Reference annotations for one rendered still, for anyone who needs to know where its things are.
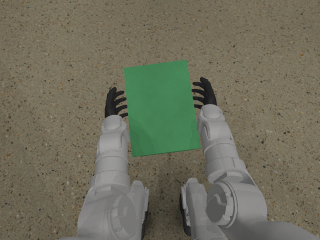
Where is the carton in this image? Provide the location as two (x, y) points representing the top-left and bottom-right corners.
(123, 59), (201, 157)

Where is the robot left forearm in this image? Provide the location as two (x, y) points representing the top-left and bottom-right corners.
(77, 115), (131, 232)

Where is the robot right foot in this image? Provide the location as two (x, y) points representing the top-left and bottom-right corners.
(179, 193), (191, 237)

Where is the robot right forearm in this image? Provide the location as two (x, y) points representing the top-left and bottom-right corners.
(197, 104), (259, 189)

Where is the right robot hand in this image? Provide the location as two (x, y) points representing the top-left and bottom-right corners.
(191, 77), (217, 109)

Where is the left robot shin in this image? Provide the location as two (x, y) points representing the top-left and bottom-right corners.
(131, 180), (146, 224)

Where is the left robot hand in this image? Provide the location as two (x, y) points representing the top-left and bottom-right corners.
(104, 87), (128, 118)

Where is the left robot upper arm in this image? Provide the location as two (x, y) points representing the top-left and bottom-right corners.
(58, 193), (139, 240)

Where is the right robot upper arm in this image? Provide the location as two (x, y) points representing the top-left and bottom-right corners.
(205, 180), (320, 240)

